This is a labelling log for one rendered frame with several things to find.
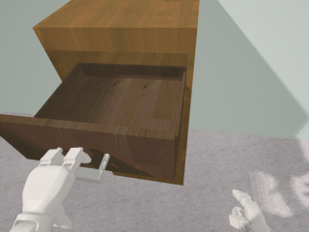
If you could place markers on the right robot hand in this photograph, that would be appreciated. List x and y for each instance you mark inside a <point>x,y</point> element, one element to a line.
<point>241,219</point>

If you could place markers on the drawer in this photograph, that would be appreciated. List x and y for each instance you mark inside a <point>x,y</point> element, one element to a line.
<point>131,112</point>

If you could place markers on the robot left forearm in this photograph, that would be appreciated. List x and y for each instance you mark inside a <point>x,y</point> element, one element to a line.
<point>33,222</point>

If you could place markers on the left robot hand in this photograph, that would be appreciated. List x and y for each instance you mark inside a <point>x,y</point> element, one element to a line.
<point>49,184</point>

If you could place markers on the cabinet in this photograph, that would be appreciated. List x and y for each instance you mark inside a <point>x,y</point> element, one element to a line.
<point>127,32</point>

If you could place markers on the handle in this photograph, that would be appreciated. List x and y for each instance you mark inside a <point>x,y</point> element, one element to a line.
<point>90,175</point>

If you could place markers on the robot right forearm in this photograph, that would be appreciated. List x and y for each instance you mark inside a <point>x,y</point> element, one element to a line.
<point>258,227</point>

